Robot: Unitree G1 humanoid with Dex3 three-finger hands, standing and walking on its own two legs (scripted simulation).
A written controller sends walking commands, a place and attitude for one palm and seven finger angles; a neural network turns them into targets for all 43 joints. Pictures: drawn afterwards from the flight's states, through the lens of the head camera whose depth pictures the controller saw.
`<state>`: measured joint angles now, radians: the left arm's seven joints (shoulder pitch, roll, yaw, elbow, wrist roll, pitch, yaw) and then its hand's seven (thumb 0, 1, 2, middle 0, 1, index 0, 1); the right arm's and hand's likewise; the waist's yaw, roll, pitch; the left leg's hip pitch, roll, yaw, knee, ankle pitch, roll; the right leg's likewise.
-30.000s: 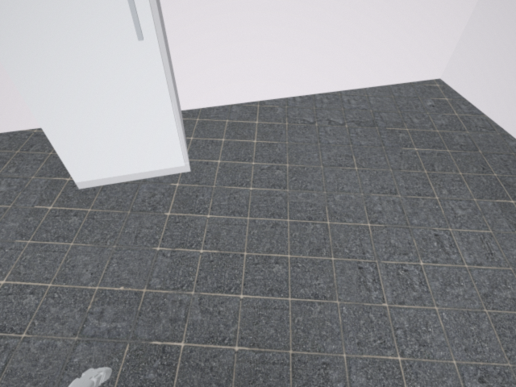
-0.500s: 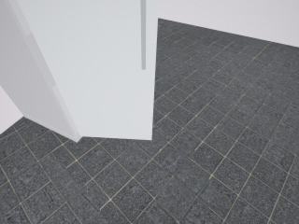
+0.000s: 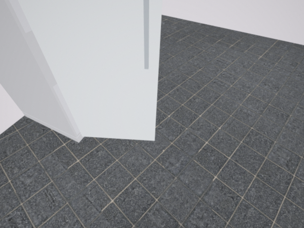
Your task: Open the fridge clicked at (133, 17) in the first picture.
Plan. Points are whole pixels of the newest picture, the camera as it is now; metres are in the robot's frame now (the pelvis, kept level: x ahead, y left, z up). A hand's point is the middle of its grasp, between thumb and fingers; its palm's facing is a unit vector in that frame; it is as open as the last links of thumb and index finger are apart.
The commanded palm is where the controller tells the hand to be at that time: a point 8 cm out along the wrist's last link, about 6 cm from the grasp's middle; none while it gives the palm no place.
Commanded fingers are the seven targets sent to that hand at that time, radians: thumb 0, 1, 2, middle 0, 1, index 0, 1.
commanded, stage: look to check the result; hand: right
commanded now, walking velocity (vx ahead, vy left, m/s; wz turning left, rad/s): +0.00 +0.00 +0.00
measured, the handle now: (146, 8) +0.77 +0.07 +0.23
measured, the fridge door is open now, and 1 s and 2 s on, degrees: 67 67 67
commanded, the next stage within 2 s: stand and wait in 0.32 s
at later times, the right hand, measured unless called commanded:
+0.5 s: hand out of the picture +0.05 -0.20 -0.17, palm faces -0.01 +0.97 -0.24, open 7.4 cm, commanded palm none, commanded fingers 0.00 -0.90 -0.90 0.20 0.30 0.20 0.30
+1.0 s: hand out of the picture +0.07 -0.21 -0.17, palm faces +0.00 +0.96 -0.27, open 7.4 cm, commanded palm none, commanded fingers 0.00 -0.90 -0.90 0.20 0.30 0.20 0.30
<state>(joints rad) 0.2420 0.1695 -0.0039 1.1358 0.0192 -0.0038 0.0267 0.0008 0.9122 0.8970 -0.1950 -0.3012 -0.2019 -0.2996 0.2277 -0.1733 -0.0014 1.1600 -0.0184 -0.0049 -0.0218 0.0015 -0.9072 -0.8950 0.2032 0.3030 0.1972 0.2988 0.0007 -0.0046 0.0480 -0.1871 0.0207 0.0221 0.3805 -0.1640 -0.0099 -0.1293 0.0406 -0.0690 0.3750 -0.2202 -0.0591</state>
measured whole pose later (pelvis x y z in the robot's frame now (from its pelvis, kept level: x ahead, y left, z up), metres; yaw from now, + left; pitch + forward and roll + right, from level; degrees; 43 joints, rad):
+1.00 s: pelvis +0.02 +0.01 +0.00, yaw -1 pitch -1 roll +0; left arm 0.15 0.26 -0.01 1.14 0.02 -0.01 0.02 0.00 0.91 0.90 -0.20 -0.30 -0.20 -0.30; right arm 0.14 -0.26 0.00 1.15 -0.02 -0.01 -0.01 0.00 -0.91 -0.89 0.20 0.30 0.20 0.30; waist 0.00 0.00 0.05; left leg -0.13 0.01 0.04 0.33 -0.17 0.00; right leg -0.08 0.03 -0.05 0.31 -0.22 -0.04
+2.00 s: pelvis +0.03 +0.01 +0.00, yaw -1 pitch -1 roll +0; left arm 0.16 0.24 -0.01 1.15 0.02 -0.01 0.02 0.00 0.91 0.90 -0.20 -0.30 -0.20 -0.30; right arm 0.15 -0.26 0.00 1.14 -0.01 -0.01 -0.01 0.00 -0.91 -0.89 0.20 0.30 0.20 0.30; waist 0.00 0.00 0.05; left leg -0.11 0.00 0.04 0.32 -0.18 0.01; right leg -0.06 0.02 -0.05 0.30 -0.23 -0.04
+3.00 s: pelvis +0.03 +0.01 +0.00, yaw -1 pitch -1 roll +0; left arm 0.15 0.25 -0.01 1.15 0.02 -0.01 0.02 0.00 0.91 0.90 -0.20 -0.30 -0.20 -0.30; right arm 0.14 -0.27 0.00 1.15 -0.01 -0.01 -0.01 0.00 -0.91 -0.89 0.20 0.30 0.20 0.30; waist 0.00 0.01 0.06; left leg -0.11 0.01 0.04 0.31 -0.17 0.00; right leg -0.06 0.03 -0.05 0.30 -0.22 -0.04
